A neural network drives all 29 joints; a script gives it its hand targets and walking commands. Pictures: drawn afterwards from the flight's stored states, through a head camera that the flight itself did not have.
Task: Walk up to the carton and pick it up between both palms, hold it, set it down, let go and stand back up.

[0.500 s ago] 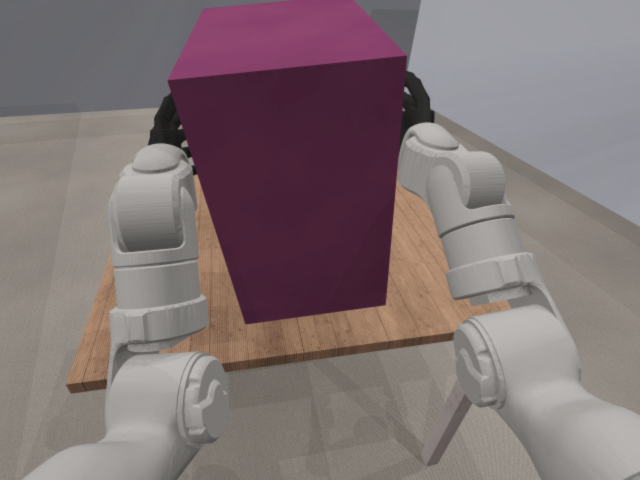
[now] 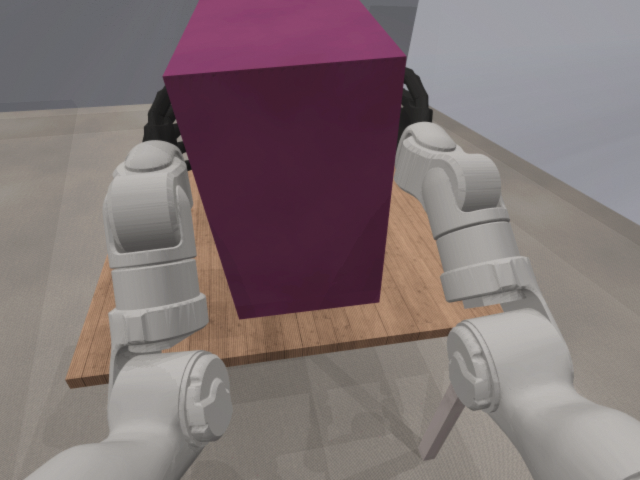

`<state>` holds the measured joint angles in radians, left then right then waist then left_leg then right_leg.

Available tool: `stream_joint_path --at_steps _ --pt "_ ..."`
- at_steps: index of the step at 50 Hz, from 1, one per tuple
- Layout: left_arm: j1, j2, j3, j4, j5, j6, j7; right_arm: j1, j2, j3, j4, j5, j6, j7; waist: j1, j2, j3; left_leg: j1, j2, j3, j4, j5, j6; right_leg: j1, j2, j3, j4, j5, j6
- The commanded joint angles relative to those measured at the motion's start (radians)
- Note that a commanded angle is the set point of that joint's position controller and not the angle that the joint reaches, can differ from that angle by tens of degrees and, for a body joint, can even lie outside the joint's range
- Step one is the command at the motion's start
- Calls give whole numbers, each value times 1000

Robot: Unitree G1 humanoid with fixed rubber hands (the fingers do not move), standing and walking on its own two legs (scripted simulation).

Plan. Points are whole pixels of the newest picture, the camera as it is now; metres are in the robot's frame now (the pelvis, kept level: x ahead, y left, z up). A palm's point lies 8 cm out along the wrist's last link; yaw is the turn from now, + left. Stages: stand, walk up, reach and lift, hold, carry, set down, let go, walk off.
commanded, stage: set down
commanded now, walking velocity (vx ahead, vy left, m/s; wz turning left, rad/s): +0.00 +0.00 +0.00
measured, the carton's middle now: (293, 156) +0.39 +0.01 +0.27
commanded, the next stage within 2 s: none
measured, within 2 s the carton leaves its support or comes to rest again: neither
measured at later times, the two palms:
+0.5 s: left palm (167, 185) +0.39 +0.16 +0.23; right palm (377, 183) +0.41 -0.10 +0.23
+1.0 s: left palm (178, 198) +0.40 +0.15 +0.21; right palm (378, 191) +0.42 -0.11 +0.21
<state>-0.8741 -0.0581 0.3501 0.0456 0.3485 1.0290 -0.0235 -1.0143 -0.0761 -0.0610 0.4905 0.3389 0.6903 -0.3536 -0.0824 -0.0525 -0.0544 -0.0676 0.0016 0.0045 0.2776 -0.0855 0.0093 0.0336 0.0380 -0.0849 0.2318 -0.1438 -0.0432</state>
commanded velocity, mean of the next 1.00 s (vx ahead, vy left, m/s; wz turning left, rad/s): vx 0.00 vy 0.00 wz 0.00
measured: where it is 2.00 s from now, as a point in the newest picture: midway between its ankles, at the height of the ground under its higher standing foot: outside the picture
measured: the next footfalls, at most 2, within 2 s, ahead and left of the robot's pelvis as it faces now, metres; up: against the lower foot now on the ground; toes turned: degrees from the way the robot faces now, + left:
none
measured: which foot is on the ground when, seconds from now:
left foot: down 0.00-1.00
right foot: down 0.00-1.00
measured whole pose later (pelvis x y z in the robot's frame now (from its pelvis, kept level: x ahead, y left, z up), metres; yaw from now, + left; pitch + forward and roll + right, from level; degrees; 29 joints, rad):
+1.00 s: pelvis +0.03 -0.01 +0.00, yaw +1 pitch -8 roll +0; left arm -0.72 -0.08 0.32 0.14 0.34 0.65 -0.04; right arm -0.76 0.04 -0.08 0.51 0.11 0.25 -0.27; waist -0.04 -0.09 0.09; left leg 0.02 -0.01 -0.01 0.23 -0.11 0.00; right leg 0.12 0.03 -0.11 0.18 -0.17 -0.05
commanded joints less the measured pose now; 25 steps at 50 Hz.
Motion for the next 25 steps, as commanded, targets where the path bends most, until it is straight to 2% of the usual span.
stream_joint_path --at_steps 1,8,11,13,16,20,25 --pt "-721 -304 -322 -109 -128 -133 -156 -670 330 124 -199 -4 -127 65 8 49 -314 161 -38 30 -22 43 3 -17 -11 -12 -37 55 88" --pt "-690 -283 -309 0 -84 -262 -172 -628 283 40 -141 -146 -289 111 -3 78 -236 184 -36 48 -46 -64 -10 -47 -6 -54 -65 -68 72" --pt "-657 -280 -313 18 -79 -302 -167 -598 268 18 -132 -191 -347 140 -7 100 -236 195 -32 40 -51 -59 -23 -30 0 -63 -73 -66 61" --pt "-638 -283 -326 21 -89 -324 -163 -583 268 19 -130 -214 -376 153 -8 92 -250 216 -27 36 -50 -34 -31 -14 2 -68 -81 -44 60" --pt "-609 -312 -374 -42 -112 -352 -149 -561 283 50 -190 -221 -420 164 -10 108 -347 291 -25 25 -26 108 -45 14 13 -69 -82 68 58" --pt "-565 -350 -444 -137 -137 -384 -128 -550 313 130 -288 -209 -475 163 -4 106 -480 390 -31 9 31 368 -55 84 23 -61 -57 305 70" --pt "-495 -361 -503 -191 -154 -398 -112 -487 330 211 -339 -184 -501 155 6 103 -480 396 -29 7 48 461 -56 112 22 -49 -46 399 87"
